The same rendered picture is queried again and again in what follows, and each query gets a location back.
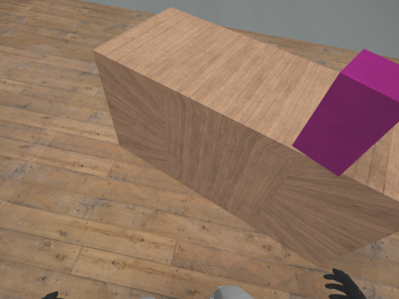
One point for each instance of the carton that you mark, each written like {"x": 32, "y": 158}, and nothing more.
{"x": 359, "y": 108}

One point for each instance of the right robot hand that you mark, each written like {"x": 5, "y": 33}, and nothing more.
{"x": 348, "y": 286}

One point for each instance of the right robot thigh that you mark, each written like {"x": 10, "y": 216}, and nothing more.
{"x": 230, "y": 292}

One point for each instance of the pedestal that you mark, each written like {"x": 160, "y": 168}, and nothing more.
{"x": 219, "y": 112}

